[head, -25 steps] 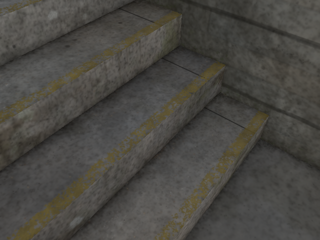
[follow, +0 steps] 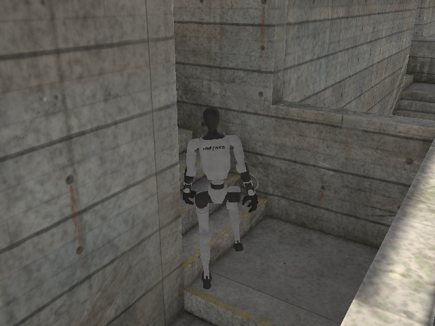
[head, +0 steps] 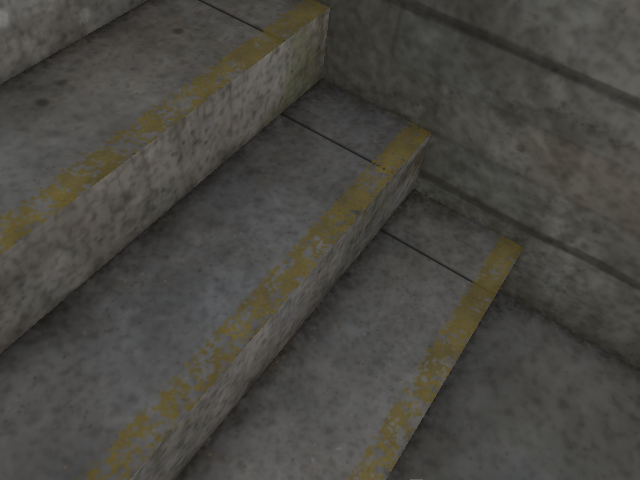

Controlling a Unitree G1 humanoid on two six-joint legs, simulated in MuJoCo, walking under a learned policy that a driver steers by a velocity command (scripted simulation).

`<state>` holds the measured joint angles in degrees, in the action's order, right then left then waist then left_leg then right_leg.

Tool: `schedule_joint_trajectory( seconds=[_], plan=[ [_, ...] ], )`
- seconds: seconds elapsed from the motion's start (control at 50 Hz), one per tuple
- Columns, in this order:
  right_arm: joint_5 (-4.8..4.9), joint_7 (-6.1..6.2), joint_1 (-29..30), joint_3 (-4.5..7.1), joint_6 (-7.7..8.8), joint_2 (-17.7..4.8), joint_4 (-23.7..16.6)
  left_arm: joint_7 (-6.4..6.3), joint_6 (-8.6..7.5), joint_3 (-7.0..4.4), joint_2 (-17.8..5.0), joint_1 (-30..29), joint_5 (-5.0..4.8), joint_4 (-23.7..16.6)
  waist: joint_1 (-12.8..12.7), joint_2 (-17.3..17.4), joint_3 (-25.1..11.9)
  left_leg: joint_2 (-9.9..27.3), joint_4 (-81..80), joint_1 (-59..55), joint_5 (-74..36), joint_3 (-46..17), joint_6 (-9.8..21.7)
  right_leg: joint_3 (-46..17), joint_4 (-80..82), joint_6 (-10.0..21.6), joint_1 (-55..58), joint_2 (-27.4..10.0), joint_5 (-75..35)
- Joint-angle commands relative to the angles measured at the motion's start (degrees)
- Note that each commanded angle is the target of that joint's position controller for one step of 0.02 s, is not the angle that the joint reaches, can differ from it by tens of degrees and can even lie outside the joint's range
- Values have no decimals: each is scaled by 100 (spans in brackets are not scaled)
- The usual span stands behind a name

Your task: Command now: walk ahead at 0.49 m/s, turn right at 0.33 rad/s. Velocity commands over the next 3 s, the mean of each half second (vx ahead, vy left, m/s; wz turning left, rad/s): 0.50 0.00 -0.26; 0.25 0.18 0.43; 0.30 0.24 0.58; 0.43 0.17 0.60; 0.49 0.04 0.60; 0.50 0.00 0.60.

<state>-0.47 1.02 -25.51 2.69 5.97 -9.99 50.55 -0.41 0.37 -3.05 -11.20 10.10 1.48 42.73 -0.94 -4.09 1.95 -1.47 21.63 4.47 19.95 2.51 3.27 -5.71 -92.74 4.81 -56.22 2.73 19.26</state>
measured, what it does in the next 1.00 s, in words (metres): climbs: right foot 0.17 m higher, then right foot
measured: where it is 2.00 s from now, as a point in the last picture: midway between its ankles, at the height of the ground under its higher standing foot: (379, 333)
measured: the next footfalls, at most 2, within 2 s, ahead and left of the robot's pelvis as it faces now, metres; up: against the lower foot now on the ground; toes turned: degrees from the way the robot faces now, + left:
right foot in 0.20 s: +0.29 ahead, -0.13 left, +0.17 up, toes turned -6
right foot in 0.34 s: +0.26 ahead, -0.18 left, +0.00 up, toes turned -13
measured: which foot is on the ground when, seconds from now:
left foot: down 0.00-0.28, up 0.30-0.58, down 0.60-0.94, up 0.96-1.00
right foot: up 0.00-0.18, down 0.20-0.24, up 0.26-0.32, down 0.34-0.60, up 0.62-0.94, down 0.96-1.00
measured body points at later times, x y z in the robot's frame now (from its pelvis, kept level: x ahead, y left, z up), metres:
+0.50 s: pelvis +0.35 -0.13 -0.01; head +0.37 -0.11 +0.44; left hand +0.35 +0.14 -0.16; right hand +0.57 -0.35 -0.05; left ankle +0.38 -0.01 -0.36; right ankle +0.23 -0.17 -0.74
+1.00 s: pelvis +0.60 -0.21 +0.15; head +0.65 -0.21 +0.60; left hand +0.76 +0.10 +0.09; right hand +0.78 -0.49 +0.06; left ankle +0.54 -0.11 -0.51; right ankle +0.73 -0.30 -0.57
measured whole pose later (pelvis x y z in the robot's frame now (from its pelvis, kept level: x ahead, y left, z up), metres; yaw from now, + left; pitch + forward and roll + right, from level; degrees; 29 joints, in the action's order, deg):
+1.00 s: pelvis +0.60 -0.21 +0.15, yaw +10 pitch +2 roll +0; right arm -2.5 0.3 -10.4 4.7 -2.0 -20.1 36.5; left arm -9.1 -1.5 -2.7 -18.6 5.8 0.4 32.8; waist 2.7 0.8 4.6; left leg -8.9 61.6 26.7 27.9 -8.5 1.3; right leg 0.8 -32.9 -1.6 -28.2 0.6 9.9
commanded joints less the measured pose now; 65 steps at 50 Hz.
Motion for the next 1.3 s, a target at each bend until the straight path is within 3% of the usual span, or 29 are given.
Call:
schedule_joint_trajectory(
  seconds=[0.02, 0.14, 0.2, 0.24, 0.28, 0.3, 0.32, 0.34, 0.36, 0.42, 0.46, 0.5, 0.54, 0.6, 0.62, 0.64, 0.66, 0.68, 0.72, 0.78, 0.88, 0.92, 0.94, 0.96, 0.98, 1.0, 1.04, 1.14, 1.3],
  plan=[
    [-109, 91, -433, 119, 107, -573, -69, 118, 0, 94, 19, -721, 21, -720, 126, 1052, 192, 1176, -901, -555, -4563, -208, 295, 532, 403, 20, -971, -167, 335],
    [-272, 275, -861, 125, 222, -780, 309, 44, -75, 189, -144, -1456, 126, -1389, 60, 1027, -142, 1864, -995, -2798, -8072, 326, 282, 1075, -130, 519, -2095, -169, 1367],
    [-295, 259, -258, 93, 230, -869, 183, 11, -224, 226, -384, -1459, -126, -1550, -457, 939, -243, 1684, -708, -2239, -10035, 997, 110, 1731, 1469, 683, -766, -41, 1297],
    [-323, 232, -214, 160, 134, -1145, -76, 140, -287, 99, -818, -470, -109, -1096, -668, 266, -1687, 1416, 1428, -1945, -12628, 834, 105, 2057, 3548, 623, 2520, 620, -162],
    [188, 277, 264, 330, 110, -1751, -380, 152, -90, -169, -1024, 635, -173, -753, -1060, 1100, -2337, 1362, 3924, -1137, -9443, 552, -193, 819, 6538, 588, 5009, 298, -2134],
    [401, 182, 1005, 321, 22, -1456, -582, 137, -97, -350, -1144, 1253, -38, 44, -1318, 305, -1408, 493, 6104, 583, -4164, 425, -272, 731, 8406, 799, 6280, -126, -4256],
    [316, 211, 1971, 276, -52, -954, -919, 62, -97, -425, -1269, 1575, 176, 380, -1607, -894, -129, -386, 8843, 3231, 1436, 316, -133, 606, 9143, 1161, 6871, -696, -4688],
    [230, 231, 2101, -88, 37, 364, -1596, 22, -225, -339, -1641, 1335, 448, 404, -557, -833, -249, -507, 10970, 5271, 2385, -762, 143, 275, 6398, 976, 7672, -1309, -7826],
    [621, 206, 2482, -343, 233, 1012, -2078, -33, -273, -203, -1231, 2406, 604, 561, -817, -686, -1602, -679, 12374, 6435, 2595, -1129, 388, -334, 5099, 1185, 9157, -2307, -10845],
    [89, 361, 2146, -539, -61, 779, -2139, -152, -428, -194, -1059, 1954, 502, 798, -17, 156, -1385, -304, 13915, 7960, 2394, -1645, 535, -1861, 6714, 1421, 7707, -2993, -4640],
    [-179, 325, 2194, -524, -383, 283, -2218, -59, -657, 35, -1025, 694, 132, 644, 1126, 813, 154, -116, 12347, 7635, 2457, -1125, 506, -462, 8170, 893, 5161, -3023, -3713],
    [71, 221, 2988, -565, -582, 81, -2372, 100, -826, 301, -528, 277, 1, 774, 1041, 1083, 1231, -244, 8725, 5205, 1079, 277, 301, 1581, 9229, -93, 2143, -1397, -4799],
    [79, 55, 1639, -595, -747, -111, -1798, -43, -984, 266, -1082, 120, -464, 766, 1381, 641, 362, -496, 6204, 1484, 13, 1003, 24, 1910, 8693, 113, 1130, -808, -8369],
    [49, 180, -533, -296, -679, -574, -790, -78, -1070, -182, -2024, -342, -489, 322, 1906, -723, -1673, -748, 4158, 1026, 142, 436, 606, 1191, 4430, -299, 4850, -1653, -12560],
    [-38, 114, -642, -58, -551, -1125, -645, -78, -910, -213, -1684, -514, -493, 155, 2118, 798, -1353, -397, 1894, 378, -1660, -1339, 1572, 1269, 623, -572, 3582, -524, -5528],
    [147, 346, 648, 133, -593, -1606, -688, 140, -819, -1, -968, -83, -81, -652, 651, 2957, -1604, 699, 838, 209, -6639, -4335, 2550, 700, -1677, -924, 1750, 928, -33],
    [253, 337, 1350, 118, -559, -1439, -921, 272, -783, 266, -420, 494, 348, -846, -4, 1396, -1809, 903, 885, 668, -5404, -4514, 2462, -191, -1786, -415, 1763, 361, -97],
    [245, 388, 1322, 187, -632, -1378, -803, 210, -618, 247, -455, -120, 370, -1060, 56, 625, -976, 709, 1106, 1260, -5033, -3928, 2371, -149, -1902, -359, 1137, 350, 761],
    [53, 439, 1854, 25, -674, -767, -780, -182, -442, 191, -685, 138, 295, -1129, -540, -457, 10, 554, 535, 2531, -4338, -2679, 1539, -226, -200, -364, 1186, -102, 838],
    [-282, 176, 1869, 135, -534, -994, -1079, -516, -348, -21, -1279, 93, -24, -1340, -415, 89, -321, 241, 241, 2876, -5363, -1666, 1464, 343, 901, -572, 2441, -87, 439],
    [-331, -29, 1847, 181, -770, -1061, -1528, -611, -354, 147, -756, 257, -264, -1091, -147, 12, -820, -395, 777, 1848, -3796, -1269, 524, 777, 5536, -530, 3633, -15, -972],
    [-68, -155, 2024, 238, -708, -1245, -1778, -757, -205, 37, -901, 685, -427, -883, -346, -37, -1135, -697, 1529, 2093, -2847, -1126, 124, 980, 7221, -680, 5477, -20, -2707],
    [-62, -184, 1988, 213, -642, -1116, -1784, -875, -163, -7, -939, 1053, -334, -686, -515, -193, -1312, -936, 2586, 2403, -927, -870, 11, 661, 7443, -689, 6244, -480, -3770],
    [-144, -130, 1468, 93, -667, -774, -1849, -984, -192, -98, -1192, 1220, -99, -843, -263, 75, -1847, -643, 4237, 3051, 1266, -1178, -109, -1060, 6591, -219, 6879, -2239, -4013],
    [-248, -67, 961, 117, -698, -945, -1956, -969, -155, -105, -1370, 1459, 42, -1169, -191, 138, -2023, -748, 6045, 2980, 1974, -1303, -469, -2030, 6423, 853, 6199, -3504, -6717],
    [-257, -72, 959, 92, -810, -1202, -2074, -992, -167, -271, -1788, 683, 67, -1388, -76, -209, -2037, -611, 7085, 3517, 1462, -944, -615, -2978, 7053, 1853, 5716, -4081, -5912],
    [-460, -8, 1986, 131, -1007, -1235, -2429, -1022, -269, -88, -1213, 665, 54, -1153, -140, 653, -1496, -401, 8029, 3843, 318, -1513, -606, -1902, 7074, 1006, 5248, -2737, -3254],
    [-305, -237, 1557, 162, -1280, -1284, -2376, -701, -456, -51, -1197, 445, 78, -975, 218, -102, -829, -428, 7559, 3341, -715, -1237, -751, -181, 7245, 333, 4352, -1634, -1673],
    [-192, -277, 1758, 52, -1250, -1078, -2325, -705, -299, -416, -1574, 900, 68, -664, -93, -1459, -485, 145, 1668, 820, 860, -221, -140, 584, 7989, 304, 3868, -1957, -906]
  ],
)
